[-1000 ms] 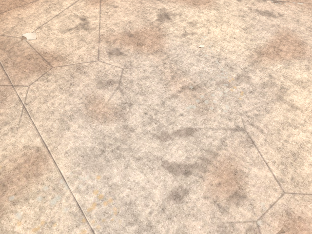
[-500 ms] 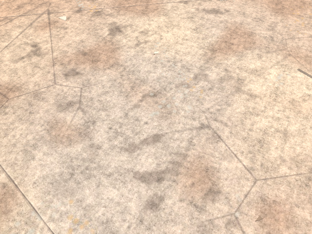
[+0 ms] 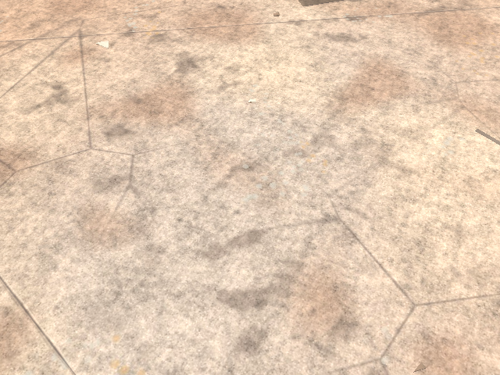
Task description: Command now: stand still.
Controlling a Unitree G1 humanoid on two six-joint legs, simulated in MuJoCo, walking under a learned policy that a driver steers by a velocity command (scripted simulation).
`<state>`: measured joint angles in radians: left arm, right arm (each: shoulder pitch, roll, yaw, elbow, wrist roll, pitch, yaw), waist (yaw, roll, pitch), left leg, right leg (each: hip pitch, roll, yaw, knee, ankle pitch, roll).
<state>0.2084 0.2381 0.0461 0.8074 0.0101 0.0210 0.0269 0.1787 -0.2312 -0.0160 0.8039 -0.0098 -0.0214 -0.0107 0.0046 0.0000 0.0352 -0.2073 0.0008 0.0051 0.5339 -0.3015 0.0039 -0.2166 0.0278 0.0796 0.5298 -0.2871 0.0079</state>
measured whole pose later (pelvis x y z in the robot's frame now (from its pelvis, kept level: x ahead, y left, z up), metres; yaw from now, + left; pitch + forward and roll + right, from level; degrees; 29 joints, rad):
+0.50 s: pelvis +0.02 +0.00 +0.01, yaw +0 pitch -1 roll +0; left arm 0.24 0.24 0.06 0.98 -0.03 -0.04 0.02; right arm 0.29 -0.26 -0.04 0.96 0.02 -0.04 -0.03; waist -0.02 0.02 0.00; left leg -0.15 0.00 0.00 0.46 -0.31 0.03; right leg -0.31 0.00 -0.01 0.76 -0.48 -0.04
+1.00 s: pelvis +0.22 -0.02 +0.00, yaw +1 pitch +2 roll -1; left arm 0.47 0.22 0.03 1.05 -0.01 -0.08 0.01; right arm -0.03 -0.25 -0.02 0.80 0.03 -0.08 0.04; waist 0.10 0.03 0.03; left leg -0.61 0.05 0.02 0.54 0.03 0.03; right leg 0.17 0.02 -0.02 0.14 -0.34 -0.02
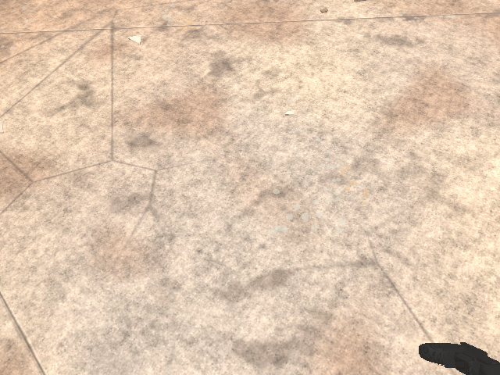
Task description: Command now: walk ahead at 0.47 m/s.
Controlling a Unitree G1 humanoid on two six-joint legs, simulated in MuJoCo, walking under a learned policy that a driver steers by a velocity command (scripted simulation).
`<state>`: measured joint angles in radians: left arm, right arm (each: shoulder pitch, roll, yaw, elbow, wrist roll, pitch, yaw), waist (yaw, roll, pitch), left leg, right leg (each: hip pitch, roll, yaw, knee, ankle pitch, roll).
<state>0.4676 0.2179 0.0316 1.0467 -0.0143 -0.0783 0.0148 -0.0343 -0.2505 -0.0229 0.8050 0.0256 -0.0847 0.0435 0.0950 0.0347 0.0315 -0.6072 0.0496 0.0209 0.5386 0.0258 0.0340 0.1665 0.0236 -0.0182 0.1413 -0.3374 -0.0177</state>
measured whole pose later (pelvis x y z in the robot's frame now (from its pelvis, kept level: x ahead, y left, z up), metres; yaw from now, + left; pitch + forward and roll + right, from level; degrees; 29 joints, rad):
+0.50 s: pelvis +0.29 +0.03 +0.01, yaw +10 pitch +2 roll +1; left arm -0.02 0.27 0.03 0.78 -0.01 -0.11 0.00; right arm 0.38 -0.27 -0.06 0.91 0.03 -0.07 -0.01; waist -0.11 -0.03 0.02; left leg -0.07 -0.10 -0.13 0.32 -0.28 0.06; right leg -0.56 -0.05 0.10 0.49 0.06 0.04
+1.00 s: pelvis +0.51 +0.06 +0.00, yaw +21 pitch +1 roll -3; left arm 0.27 0.28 0.05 0.93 -0.02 -0.06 0.00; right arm 0.09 -0.27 -0.04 0.70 -0.01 -0.03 0.01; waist 0.07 0.04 0.04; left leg -0.43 0.03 -0.02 0.50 0.00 0.04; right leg -0.10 0.00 -0.11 0.40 -0.32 0.01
